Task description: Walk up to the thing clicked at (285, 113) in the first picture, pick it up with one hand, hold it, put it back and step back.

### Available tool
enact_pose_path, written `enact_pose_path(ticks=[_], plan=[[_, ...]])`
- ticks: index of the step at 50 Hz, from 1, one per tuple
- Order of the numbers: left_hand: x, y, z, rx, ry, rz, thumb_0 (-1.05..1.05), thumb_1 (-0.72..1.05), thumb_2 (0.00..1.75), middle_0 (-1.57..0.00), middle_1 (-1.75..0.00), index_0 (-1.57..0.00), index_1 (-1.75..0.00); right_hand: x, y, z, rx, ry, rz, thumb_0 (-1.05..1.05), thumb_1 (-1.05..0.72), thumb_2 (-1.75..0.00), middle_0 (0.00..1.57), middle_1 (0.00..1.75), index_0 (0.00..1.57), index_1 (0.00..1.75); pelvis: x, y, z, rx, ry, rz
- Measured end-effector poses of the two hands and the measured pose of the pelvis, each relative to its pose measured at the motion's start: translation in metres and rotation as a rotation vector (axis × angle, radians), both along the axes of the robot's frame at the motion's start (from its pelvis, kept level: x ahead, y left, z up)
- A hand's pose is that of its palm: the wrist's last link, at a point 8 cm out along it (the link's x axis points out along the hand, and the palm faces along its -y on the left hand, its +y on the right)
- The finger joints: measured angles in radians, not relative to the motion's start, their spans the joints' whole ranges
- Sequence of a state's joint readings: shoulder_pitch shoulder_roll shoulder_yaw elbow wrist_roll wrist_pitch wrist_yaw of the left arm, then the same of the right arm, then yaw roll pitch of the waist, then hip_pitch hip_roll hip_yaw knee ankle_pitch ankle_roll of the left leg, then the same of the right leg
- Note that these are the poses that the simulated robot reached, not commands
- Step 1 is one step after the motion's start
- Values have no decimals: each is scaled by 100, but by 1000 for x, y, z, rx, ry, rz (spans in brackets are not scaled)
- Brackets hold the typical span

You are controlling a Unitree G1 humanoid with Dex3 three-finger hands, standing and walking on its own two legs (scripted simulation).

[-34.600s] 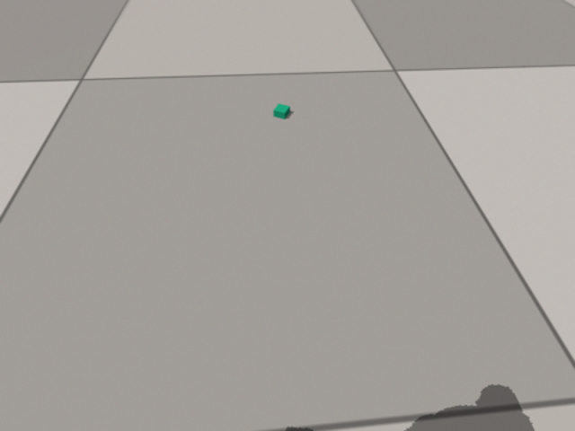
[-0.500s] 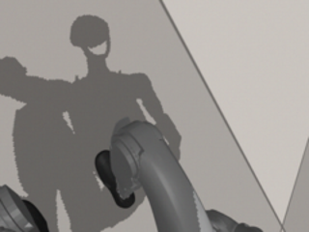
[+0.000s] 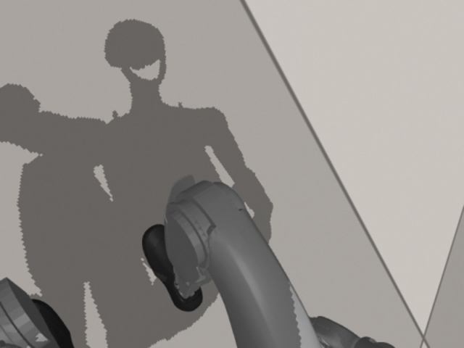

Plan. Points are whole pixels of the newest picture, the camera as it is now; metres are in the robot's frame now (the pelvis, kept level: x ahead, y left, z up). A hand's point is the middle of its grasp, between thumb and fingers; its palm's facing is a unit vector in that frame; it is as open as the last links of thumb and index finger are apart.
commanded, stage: rest palm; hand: left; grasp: from above
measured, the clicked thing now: out of the picture +0.41 +0.40 -0.30
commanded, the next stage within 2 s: approach in 0.12 s
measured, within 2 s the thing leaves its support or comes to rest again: neither
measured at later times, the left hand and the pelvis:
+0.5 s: hand out of the picture +0.43 +0.38 -0.25, palm faces +0.19 -0.44 -0.88, open 13.8 cm; pelvis +0.00 +0.00 +0.00, yaw +0 degrees
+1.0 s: hand out of the picture +0.40 +0.47 -0.05, palm faces +0.19 -0.43 -0.88, open 13.8 cm; pelvis +0.00 +0.00 +0.04, yaw +6 degrees
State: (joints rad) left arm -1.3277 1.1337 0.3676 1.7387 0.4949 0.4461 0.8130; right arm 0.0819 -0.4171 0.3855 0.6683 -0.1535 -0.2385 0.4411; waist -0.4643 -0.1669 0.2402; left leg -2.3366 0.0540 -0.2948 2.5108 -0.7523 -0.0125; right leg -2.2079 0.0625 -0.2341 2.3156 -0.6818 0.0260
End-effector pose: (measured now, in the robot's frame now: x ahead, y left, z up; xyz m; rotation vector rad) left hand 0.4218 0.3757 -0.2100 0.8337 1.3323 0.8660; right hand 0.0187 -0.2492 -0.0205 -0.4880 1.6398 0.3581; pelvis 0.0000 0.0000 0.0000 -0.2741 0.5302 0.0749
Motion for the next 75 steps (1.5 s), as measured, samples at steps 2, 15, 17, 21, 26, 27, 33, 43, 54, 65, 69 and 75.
enact_pose_path(ticks=[2, 15, 17, 21, 26, 27, 33, 43, 54, 65, 69, 75], plan=[[0, 0, 0, 6, 1, 1, 0, -51, 99, -10, -102, -7, -106, 0, 0, 0, 3, 3, 0, 0, -93, -91, 19, 30, 20, 30, 0, 0, 0, 1, -1, 1], [0, 0, -1, -14, -12, 24, 0, -51, 99, -10, -103, -7, -106, 5, 1, -2, 10, -3, 19, 0, -93, -91, 19, 30, 20, 30, 1, 0, -1, 2, 2, 0], [1, 1, 0, -5, -12, 11, 0, -50, 99, -11, -102, -8, -105, 5, 1, -3, 10, -7, 16, 0, -93, -91, 19, 30, 20, 30, 0, 0, -1, 3, 1, 0], [2, 5, 6, 13, -38, 34, 0, -48, 97, -13, -101, -10, -104, 6, 2, -4, 17, -13, 4, 0, -93, -91, 19, 30, 20, 30, 0, -1, 1, 2, -3, -2], [3, 18, 24, -16, -118, 144, 0, -47, 96, -13, -101, -10, -104, 7, 6, -3, 36, -20, -12, 0, -93, -91, 19, 30, 20, 30, 0, -1, 4, 3, 7, 1], [5, 22, 30, -21, -136, 158, 0, -47, 96, -13, -101, -10, -103, 7, 6, -3, 36, -25, -19, 0, -93, -91, 19, 30, 20, 30, 0, -1, 5, 3, 12, 1], [11, 61, 85, 37, -169, 106, 0, -47, 96, -12, -102, -10, -104, 12, 4, -3, 23, -71, -77, 0, -93, -90, 19, 30, 20, 30, 2, 1, 12, 2, 48, 5], [-27, 100, 176, 71, -100, 81, 0, -48, 97, -9, -105, -8, -106, 26, 5, -23, 83, -136, -143, 1, -92, -90, 19, 30, 20, 30, 4, 3, 24, 42, 76, 30], [-31, 91, 240, 34, -104, 48, -1, -47, 97, -11, -105, -10, -107, 40, -9, -16, 53, -227, -174, 1, -91, -90, 20, 30, 20, 30, 3, -8, 46, 98, 94, 54], [-36, 80, 291, 36, -59, 58, 0, -47, 97, -11, -105, -10, -107, 28, -23, 4, 27, -264, -211, 1, -91, -90, 19, 30, 20, 30, -1, -15, 72, 136, 100, 55], [-42, 80, 301, 36, -58, 74, 0, -48, 97, -11, -106, -10, -107, 19, -24, 14, 11, -258, -223, 1, -91, -90, 20, 30, 20, 30, -3, -16, 81, 144, 99, 57], [-45, 88, 321, 43, -77, 81, 0, -49, 97, -11, -106, -10, -108, 15, -25, 27, -18, -269, -237, 1, -91, -90, 20, 30, 20, 30, -5, -16, 94, 145, 101, 61]])
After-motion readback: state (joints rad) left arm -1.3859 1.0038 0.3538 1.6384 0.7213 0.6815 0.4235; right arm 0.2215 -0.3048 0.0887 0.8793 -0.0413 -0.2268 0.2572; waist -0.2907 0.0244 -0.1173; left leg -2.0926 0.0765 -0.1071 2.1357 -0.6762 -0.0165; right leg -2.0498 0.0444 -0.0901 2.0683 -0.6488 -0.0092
